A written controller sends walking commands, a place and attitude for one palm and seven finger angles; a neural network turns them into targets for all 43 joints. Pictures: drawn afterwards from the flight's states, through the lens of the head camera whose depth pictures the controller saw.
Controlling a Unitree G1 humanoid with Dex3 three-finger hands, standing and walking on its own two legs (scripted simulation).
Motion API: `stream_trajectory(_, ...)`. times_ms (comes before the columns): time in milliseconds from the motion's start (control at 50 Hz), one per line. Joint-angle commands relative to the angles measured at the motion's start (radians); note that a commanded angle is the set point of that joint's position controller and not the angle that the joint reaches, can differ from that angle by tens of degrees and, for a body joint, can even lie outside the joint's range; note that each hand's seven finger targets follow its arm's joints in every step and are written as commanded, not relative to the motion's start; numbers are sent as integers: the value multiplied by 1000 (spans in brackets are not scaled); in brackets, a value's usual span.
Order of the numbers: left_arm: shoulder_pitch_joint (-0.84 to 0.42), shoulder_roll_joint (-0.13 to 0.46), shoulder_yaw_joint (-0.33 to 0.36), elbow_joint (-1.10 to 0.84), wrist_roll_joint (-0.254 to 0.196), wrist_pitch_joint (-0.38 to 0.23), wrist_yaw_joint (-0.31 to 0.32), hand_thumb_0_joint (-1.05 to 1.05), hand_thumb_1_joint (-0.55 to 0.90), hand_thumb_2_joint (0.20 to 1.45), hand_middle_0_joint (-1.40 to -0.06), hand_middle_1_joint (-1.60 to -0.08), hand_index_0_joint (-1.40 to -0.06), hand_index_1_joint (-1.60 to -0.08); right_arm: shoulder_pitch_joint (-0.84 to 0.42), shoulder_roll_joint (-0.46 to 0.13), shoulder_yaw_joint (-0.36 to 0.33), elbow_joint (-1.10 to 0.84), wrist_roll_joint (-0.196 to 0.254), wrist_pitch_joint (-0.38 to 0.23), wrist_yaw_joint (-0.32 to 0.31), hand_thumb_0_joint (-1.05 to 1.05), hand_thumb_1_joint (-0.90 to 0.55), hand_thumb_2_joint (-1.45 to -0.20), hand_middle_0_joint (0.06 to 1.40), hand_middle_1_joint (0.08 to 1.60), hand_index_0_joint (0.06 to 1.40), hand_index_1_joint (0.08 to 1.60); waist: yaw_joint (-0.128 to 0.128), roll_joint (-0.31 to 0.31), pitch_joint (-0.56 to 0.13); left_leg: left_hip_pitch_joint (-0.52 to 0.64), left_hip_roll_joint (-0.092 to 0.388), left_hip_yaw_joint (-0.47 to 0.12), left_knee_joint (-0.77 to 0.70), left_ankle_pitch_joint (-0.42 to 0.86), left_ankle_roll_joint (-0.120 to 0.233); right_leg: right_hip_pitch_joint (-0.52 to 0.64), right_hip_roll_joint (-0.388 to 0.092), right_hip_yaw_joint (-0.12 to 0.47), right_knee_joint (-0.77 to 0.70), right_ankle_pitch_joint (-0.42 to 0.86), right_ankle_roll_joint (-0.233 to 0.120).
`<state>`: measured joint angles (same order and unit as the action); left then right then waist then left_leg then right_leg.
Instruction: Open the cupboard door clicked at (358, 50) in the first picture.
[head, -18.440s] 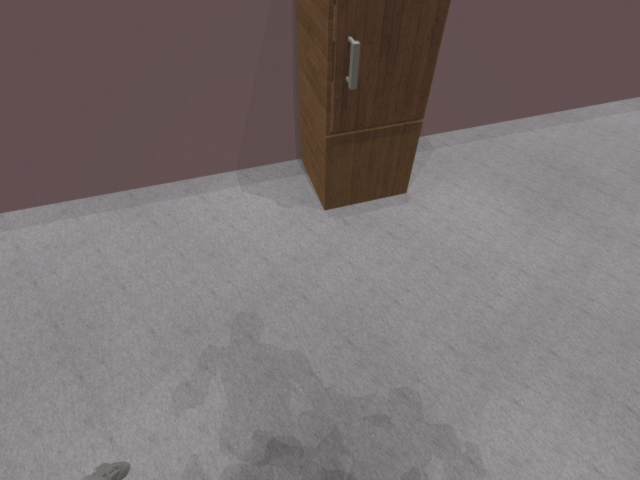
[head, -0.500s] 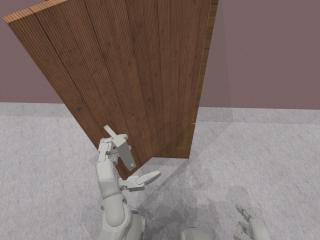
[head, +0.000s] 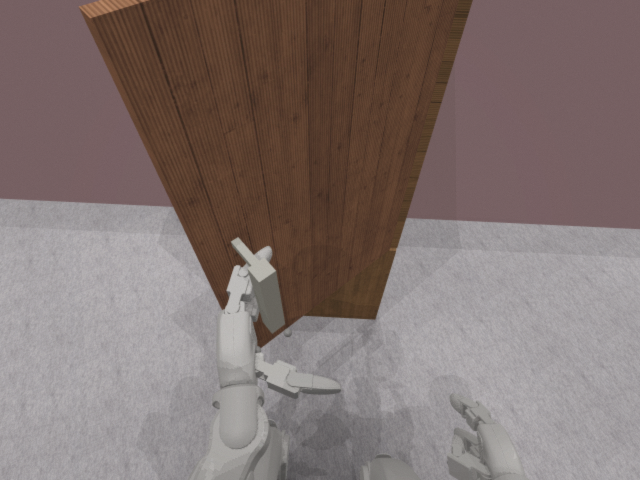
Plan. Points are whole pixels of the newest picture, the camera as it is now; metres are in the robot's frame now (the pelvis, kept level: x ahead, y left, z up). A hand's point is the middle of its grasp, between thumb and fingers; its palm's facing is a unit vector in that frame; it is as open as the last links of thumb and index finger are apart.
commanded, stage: slide the hand sideways off the handle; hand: left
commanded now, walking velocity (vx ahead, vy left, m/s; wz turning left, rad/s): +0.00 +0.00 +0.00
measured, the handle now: (258, 287) +0.35 +0.10 +0.03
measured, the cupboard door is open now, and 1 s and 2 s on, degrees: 43 46 46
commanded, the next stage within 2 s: draw the hand back to the body in 1.12 s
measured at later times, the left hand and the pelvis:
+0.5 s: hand (263, 383) +0.23 +0.08 +0.03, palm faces -0.06 -1.00 +0.01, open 16.3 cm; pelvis -0.01 +0.02 -0.01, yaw -1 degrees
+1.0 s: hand (225, 417) +0.20 +0.11 +0.03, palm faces -0.04 -1.00 -0.01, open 16.3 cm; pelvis +0.00 +0.00 -0.02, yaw -1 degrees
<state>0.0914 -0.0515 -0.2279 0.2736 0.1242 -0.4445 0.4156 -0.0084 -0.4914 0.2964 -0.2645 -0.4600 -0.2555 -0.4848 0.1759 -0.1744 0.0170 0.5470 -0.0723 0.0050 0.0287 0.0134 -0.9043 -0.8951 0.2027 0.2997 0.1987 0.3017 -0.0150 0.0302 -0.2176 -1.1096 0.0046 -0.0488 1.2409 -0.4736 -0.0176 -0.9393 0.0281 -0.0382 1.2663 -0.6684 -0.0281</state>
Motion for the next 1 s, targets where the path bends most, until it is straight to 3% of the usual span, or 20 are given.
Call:
stream_trajectory(0, -146, 48, -131, -333, -58, -143, -366, 0, -500, 300, -150, -300, -150, -300, -9, -132, -58, -191, 35, -27, -9, 0, -900, -900, 200, 300, 200, 300, -52, 0, -296, 405, -8, 2, -82, 221, 50, -12, -16, 21, -188, 422, -13)
stream_trajectory(40, -94, -21, -125, -340, -167, -110, -397, 0, -500, 300, -150, -300, -150, -300, -16, -130, -53, -220, 55, -30, -10, 0, -900, -900, 200, 300, 200, 300, -46, -4, -268, 440, 0, -13, -112, 201, 44, -29, -5, -3, -199, 357, -16)
stream_trajectory(80, -24, -26, -82, -344, -208, -81, -366, 0, -500, 300, -150, -300, -150, -300, -17, -135, -53, -234, 59, -25, -10, 0, -900, -900, 200, 300, 200, 300, -24, -50, -254, 426, 5, -23, -130, 186, 36, -23, 1, -19, -197, 330, -13)
stream_trajectory(120, -2, -10, -68, -372, -180, -67, -310, 0, -500, 300, -150, -300, -150, -300, -15, -136, -55, -250, 54, -17, -6, 0, -900, -900, 200, 300, 200, 300, -19, -61, -248, 400, 6, -25, -130, 182, 34, -28, 0, -23, -181, 321, -11)
stream_trajectory(160, 26, 19, -63, -408, -117, -71, -258, 0, -500, 300, -150, -300, -150, -300, -14, -136, -58, -262, 45, -13, 2, 0, -900, -900, 200, 300, 200, 300, -9, -43, -274, 396, 5, -27, -118, 193, 31, -50, -4, -21, -152, 310, -13)
stream_trajectory(180, 48, 12, -76, -398, -89, -72, -239, 0, -500, 300, -150, -300, -150, -300, -13, -134, -57, -264, 44, -9, 6, 0, -900, -900, 200, 300, 200, 300, -18, -64, -258, 387, 6, -29, -113, 183, 33, -66, -2, -22, -150, 298, -12)
stream_trajectory(260, 108, 46, -73, -420, -37, -74, -221, 0, -500, 300, -150, -300, -150, -300, -19, -133, -55, -286, 41, 4, 11, 0, -900, -900, 200, 300, 200, 300, -5, -54, -245, 347, 1, -21, -108, 141, 31, -70, -2, -13, -142, 264, -17)
stream_trajectory(340, 130, 66, -52, -474, -67, -63, -240, 0, -500, 300, -150, -300, -150, -300, -18, -129, -48, -304, 46, 12, 1, 0, -900, -900, 200, 300, 200, 300, -6, -43, -235, 346, 0, -19, -119, 106, 32, -55, 2, -12, -156, 241, -17)
stream_trajectory(360, 162, 73, -38, -466, -78, -61, -247, 0, -500, 300, -150, -300, -150, -300, -23, -127, -46, -305, 47, 14, -1, 0, -900, -900, 200, 300, 200, 300, 4, -47, -224, 340, -2, -12, -123, 92, 31, -52, 3, -11, -164, 233, -15)
stream_trajectory(500, 169, 85, -47, -507, -118, -74, -307, 0, -500, 300, -150, -300, -150, -300, -21, -130, -40, -306, 52, -5, -15, 0, -900, -900, 200, 300, 200, 300, -27, -58, -174, 301, -2, -22, -110, 46, 37, -73, 6, -12, -170, 201, -10)
stream_trajectory(640, 315, 151, 32, -553, -159, -79, -369, 0, -500, 300, -150, -300, -150, -300, -16, -129, -47, -317, 55, -18, -22, 0, -900, -900, 200, 300, 200, 300, 7, -32, -211, 293, -5, -10, -89, 109, 38, -37, 9, -4, -153, 255, -13)
stream_trajectory(680, 310, 152, 35, -575, -170, -83, -378, 0, -500, 300, -150, -300, -150, -300, -17, -126, -47, -316, 54, -23, -25, 0, -900, -900, 200, 300, 200, 300, -3, -30, -209, 290, -6, -4, -77, 113, 40, -45, 8, -1, -154, 268, -8)
stream_trajectory(720, 360, 168, 55, -587, -180, -91, -388, 0, -500, 300, -150, -300, -150, -300, -18, -125, -48, -320, 55, -28, -27, 0, -900, -900, 200, 300, 200, 300, 6, -28, -210, 276, -9, 1, -69, 115, 41, -36, 10, 5, -153, 275, -8)
stream_trajectory(820, 407, 199, 99, -601, -208, -107, -424, 0, -500, 300, -150, -300, -150, -300, -13, -128, -56, -312, 58, -37, -36, 0, -900, -900, 200, 300, 200, 300, 1, -48, -196, 243, -8, 6, -46, 121, 43, -31, 12, 11, -149, 300, -2)
stream_trajectory(860, 420, 205, 104, -623, -218, -115, -443, 0, -500, 300, -150, -300, -150, -300, -21, -127, -58, -312, 58, -47, -41, 0, -900, -900, 200, 300, 200, 300, 6, -22, -216, 245, -9, 9, -32, 135, 45, -36, 10, 18, -139, 317, -1)
stream_trajectory(980, 524, 245, 197, -605, -272, -108, -509, 0, -500, 300, -150, -300, -150, -300, -25, -121, -72, -296, 67, -50, -57, 0, -900, -900, 200, 300, 200, 300, 17, -76, -211, 202, -9, 16, -12, 155, 43, 17, 4, 35, -141, 407, 15)
